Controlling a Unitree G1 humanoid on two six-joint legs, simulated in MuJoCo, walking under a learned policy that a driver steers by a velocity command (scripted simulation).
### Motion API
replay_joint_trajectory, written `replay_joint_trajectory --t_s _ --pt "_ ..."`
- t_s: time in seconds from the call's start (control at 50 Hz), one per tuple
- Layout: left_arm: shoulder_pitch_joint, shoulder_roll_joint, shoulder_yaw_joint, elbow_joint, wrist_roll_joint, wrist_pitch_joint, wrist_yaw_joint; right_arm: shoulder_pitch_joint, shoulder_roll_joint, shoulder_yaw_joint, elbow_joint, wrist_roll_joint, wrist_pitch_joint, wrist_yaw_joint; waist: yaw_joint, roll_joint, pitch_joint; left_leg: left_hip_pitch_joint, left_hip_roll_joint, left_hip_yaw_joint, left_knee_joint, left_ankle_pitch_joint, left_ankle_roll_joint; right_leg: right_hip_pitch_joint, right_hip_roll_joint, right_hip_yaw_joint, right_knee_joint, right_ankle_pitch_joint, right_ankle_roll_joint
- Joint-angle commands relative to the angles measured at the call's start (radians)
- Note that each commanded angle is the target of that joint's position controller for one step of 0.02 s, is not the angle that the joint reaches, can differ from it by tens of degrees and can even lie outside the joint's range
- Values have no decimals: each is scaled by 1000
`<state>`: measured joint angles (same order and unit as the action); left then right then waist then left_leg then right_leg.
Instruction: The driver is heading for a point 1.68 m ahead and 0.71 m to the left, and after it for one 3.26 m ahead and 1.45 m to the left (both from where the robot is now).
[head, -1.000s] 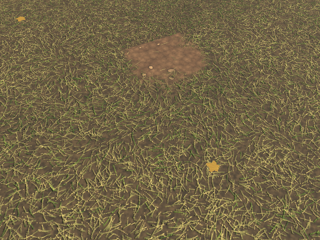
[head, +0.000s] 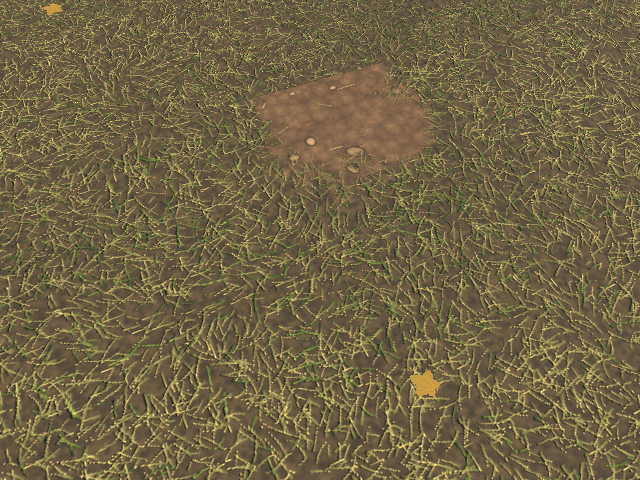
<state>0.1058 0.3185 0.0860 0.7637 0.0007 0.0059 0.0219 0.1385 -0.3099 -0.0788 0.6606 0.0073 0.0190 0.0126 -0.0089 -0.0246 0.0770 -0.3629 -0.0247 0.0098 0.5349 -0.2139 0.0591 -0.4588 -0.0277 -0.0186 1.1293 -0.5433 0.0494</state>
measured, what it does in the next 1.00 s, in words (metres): steps on the spot, turning left: right foot, then left foot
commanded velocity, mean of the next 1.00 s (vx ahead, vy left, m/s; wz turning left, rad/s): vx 0.01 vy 0.00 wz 0.52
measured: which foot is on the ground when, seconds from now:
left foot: down 0.00-0.32, up 0.34-0.70, down 0.72-1.00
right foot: up 0.00-0.30, down 0.32-0.72, up 0.74-1.00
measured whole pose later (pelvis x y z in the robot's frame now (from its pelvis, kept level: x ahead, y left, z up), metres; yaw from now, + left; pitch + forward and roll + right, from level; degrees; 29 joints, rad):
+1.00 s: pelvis +0.01 +0.01 +0.01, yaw +32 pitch +1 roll -1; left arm 0.15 0.32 0.08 0.75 0.00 0.03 0.02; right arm 0.16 -0.27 -0.04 0.62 0.00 0.02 -0.02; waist 0.00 -0.03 0.04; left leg -0.25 -0.05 -0.05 0.45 -0.22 0.06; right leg -0.45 -0.04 0.01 0.89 -0.36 0.08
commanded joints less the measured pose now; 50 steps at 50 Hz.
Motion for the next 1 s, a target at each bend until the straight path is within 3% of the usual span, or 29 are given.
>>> replay_joint_trajectory --t_s 0.02,0.06,0.12,0.18,0.24,0.28,0.3,0.32,0.34,0.36,0.38,0.4,0.42,0.48,0.56,0.64,0.68,0.7,0.72,0.74,0.76,0.78,0.8,0.82,0.84,0.88,0.94,1.0 --pt "2 100 28 -68 10 -4 16 -21 -159 -41 -73 4 -12 -22 20 110 -175 199 232 -281 -185 454 193 -118 -7 70 3 99 16" --pt "35 76 21 -63 5 -4 16 -21 -168 -45 -82 -5 -8 -31 30 130 -196 186 214 -272 -187 455 195 -78 15 70 -84 139 33" --pt "11 56 9 -70 3 -6 18 -9 -179 -52 -84 4 -2 -42 12 143 -204 178 201 -297 -177 352 185 -37 26 85 -239 176 47" --pt "-3 65 10 -78 -2 -11 9 -15 -186 -55 -93 1 8 -42 -3 177 -192 135 192 -354 -176 205 174 25 43 91 -349 197 42" --pt "4 79 16 -86 -8 -25 -5 -23 -178 -51 -102 4 15 -35 -7 203 -181 143 188 -434 -148 185 159 69 60 93 -462 187 23" --pt "58 77 21 -75 -8 -38 -16 -50 -167 -46 -114 14 22 -37 31 202 -184 132 157 -457 -96 201 122 165 67 77 -650 287 -2" --pt "91 95 30 -66 -4 -42 -17 -44 -149 -41 -118 18 25 -41 43 179 -186 89 122 -443 -53 137 80 254 28 94 -751 383 -24" --pt "119 169 47 -72 14 -40 -10 -8 -96 -26 -124 8 25 -42 22 14 -206 -26 39 -345 125 -84 17 363 -174 269 -804 450 -96" --pt "89 237 59 -64 42 -30 -11 13 -98 -29 -157 13 15 -39 -26 -286 -146 -234 -115 -146 318 -407 -41 346 -357 523 -845 617 -270" --pt "52 169 42 -102 48 -37 -8 33 -185 -56 -134 -1 7 -39 -7 -205 -146 -244 -43 -173 551 -428 -77 309 -399 533 -842 642 -342" --pt "5 118 26 -115 38 -37 -1 49 -215 -73 -110 10 11 -35 -26 -134 -133 -239 -30 -169 637 -358 -89 285 -341 418 -822 633 -307" --pt "-32 100 21 -122 23 -34 3 70 -194 -73 -87 12 22 -37 -40 -102 -114 -241 -19 -151 674 -301 -108 283 -273 318 -808 600 -259" --pt "-38 88 17 -123 8 -33 9 68 -173 -68 -85 9 31 -38 -26 -102 -100 -274 -12 -144 702 -244 -126 304 -249 267 -803 601 -244" --pt "21 97 17 -113 12 -16 25 7 -105 -45 -119 22 36 -28 19 -130 -100 -289 7 -73 608 -182 -157 366 -216 157 -805 662 -254" --pt "49 148 37 -108 10 -2 23 -47 -72 -24 -158 13 34 -13 58 -153 -145 -196 53 -23 387 -208 -158 425 -260 106 -788 717 -269" --pt "31 176 49 -108 -11 -1 2 -15 -96 -33 -162 17 44 1 46 -175 -150 -52 44 41 197 -176 -120 383 -285 62 -760 728 -253" --pt "11 176 50 -104 -31 -3 -3 38 -94 -41 -149 17 49 8 7 -158 -150 52 24 71 16 -58 -77 355 -280 26 -692 695 -210" --pt "33 152 44 -91 -38 -7 -5 82 -105 -50 -133 15 49 3 -11 -123 -160 159 2 69 -93 35 -44 303 -253 -15 -617 626 -161" --pt "87 106 33 -74 -18 -10 -11 124 -167 -71 -129 15 45 -8 -12 34 -182 332 74 -69 -149 286 4 153 -187 -100 -438 447 -78" --pt "72 31 2 -124 48 -12 -15 135 -289 -89 -161 4 35 -25 20 364 -188 479 359 -461 -114 738 157 -168 -44 -135 -111 -144 25" --pt "-24 89 16 -146 24 -14 -4 156 -248 -73 -165 -35 8 -9 -72 276 -269 381 438 -537 -155 666 316 -206 3 37 54 -182 32" --pt "-46 123 27 -142 -4 -8 3 118 -211 -58 -153 -36 -12 -5 -52 194 -211 339 379 -432 -171 567 283 -215 -22 63 106 -104 23" --pt "-31 123 30 -129 -7 -3 8 66 -176 -48 -140 -19 -20 -11 -21 167 -170 303 316 -354 -171 480 221 -214 -37 69 79 -16 14" --pt "-15 124 32 -108 1 2 14 28 -144 -35 -141 -5 -18 -17 -7 141 -160 284 278 -311 -169 441 180 -199 -47 75 50 47 17" --pt "6 122 33 -101 7 6 14 -2 -137 -27 -140 -1 -16 -24 13 149 -156 242 255 -276 -171 479 170 -152 -36 66 47 106 26" --pt "42 100 26 -84 0 7 8 -13 -117 -14 -135 -14 -15 -33 28 156 -183 225 232 -236 -180 495 170 -83 -20 54 20 175 38" --pt "24 61 6 -85 -2 10 5 -12 -104 -8 -118 -16 -15 -38 13 155 -172 239 215 -224 -182 402 163 -33 -29 56 -182 199 44" --pt "-3 67 -2 -96 -9 2 -9 46 -139 -17 -87 -8 -12 -33 -37 191 -138 208 217 -302 -275 -144 179 10 -14 21 -330 184 26"
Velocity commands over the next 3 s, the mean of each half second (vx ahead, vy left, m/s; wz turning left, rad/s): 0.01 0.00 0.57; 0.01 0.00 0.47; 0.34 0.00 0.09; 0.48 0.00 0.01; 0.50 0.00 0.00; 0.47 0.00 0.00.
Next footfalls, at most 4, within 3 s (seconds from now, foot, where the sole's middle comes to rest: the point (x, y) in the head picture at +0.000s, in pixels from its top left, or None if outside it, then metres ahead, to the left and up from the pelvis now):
0.32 right None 0.10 -0.15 -0.77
0.72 left None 0.01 0.11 -0.77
1.18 right None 0.13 -0.08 -0.77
1.62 left None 0.26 0.32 -0.77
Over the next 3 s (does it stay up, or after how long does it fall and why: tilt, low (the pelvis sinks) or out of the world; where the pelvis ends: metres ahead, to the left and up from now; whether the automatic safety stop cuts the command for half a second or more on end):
stays up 0.79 0.56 0.01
